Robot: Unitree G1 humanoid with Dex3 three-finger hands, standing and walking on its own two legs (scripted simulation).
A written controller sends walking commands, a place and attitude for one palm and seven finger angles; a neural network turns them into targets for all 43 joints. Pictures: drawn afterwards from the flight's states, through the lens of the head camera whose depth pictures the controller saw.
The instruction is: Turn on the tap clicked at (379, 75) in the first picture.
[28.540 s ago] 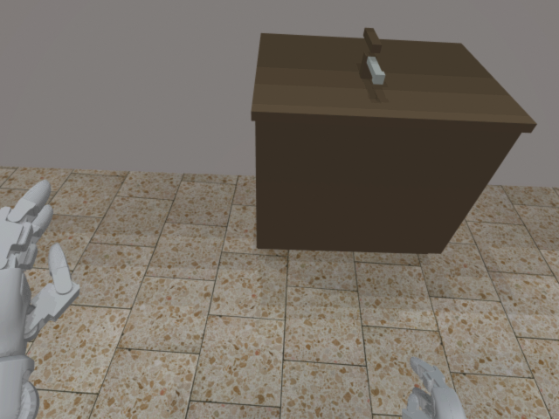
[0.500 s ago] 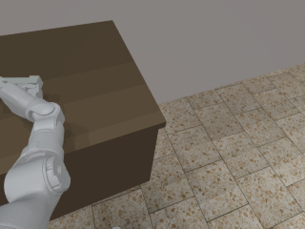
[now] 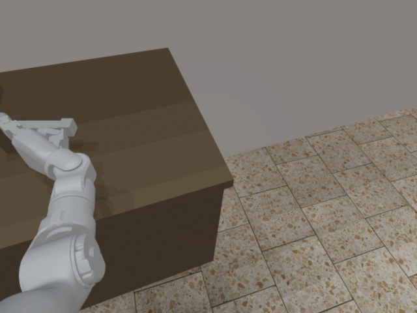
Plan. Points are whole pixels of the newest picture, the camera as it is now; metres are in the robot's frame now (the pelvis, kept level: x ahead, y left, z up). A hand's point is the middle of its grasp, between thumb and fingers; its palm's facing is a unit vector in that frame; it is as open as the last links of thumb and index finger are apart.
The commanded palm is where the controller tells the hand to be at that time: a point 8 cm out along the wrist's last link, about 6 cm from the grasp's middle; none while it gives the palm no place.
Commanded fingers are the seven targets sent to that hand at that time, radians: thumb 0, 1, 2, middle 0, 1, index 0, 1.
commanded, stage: lift the hand up off the lever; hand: left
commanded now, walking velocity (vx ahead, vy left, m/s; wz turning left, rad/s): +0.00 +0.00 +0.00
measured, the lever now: (67, 127) +0.50 +0.29 +0.07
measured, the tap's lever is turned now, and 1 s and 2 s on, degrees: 72 72 72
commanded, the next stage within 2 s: draw the hand back beside the body in 1.44 s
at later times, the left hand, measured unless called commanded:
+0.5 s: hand (64, 128) +0.44 +0.26 +0.12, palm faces +0.83 -0.55 -0.09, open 7.8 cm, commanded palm +0.39 +0.27 +0.13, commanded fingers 0.00 0.90 0.90 -0.15 -0.15 -0.15 -0.15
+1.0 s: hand (62, 123) +0.44 +0.25 +0.14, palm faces +0.82 -0.57 -0.07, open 7.8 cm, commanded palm +0.38 +0.27 +0.14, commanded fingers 0.00 0.90 0.90 -0.15 -0.15 -0.15 -0.15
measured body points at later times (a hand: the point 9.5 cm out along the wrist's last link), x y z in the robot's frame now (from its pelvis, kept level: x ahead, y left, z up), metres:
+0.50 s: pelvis -0.01 -0.01 +0.00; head +0.02 -0.01 +0.45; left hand +0.40 +0.28 +0.13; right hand +0.02 -0.27 -0.13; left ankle +0.00 +0.12 -0.71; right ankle -0.04 -0.09 -0.71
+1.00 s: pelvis +0.00 +0.00 +0.01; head +0.01 -0.01 +0.46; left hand +0.39 +0.28 +0.14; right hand +0.04 -0.26 -0.12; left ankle +0.00 +0.12 -0.71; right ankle -0.04 -0.09 -0.71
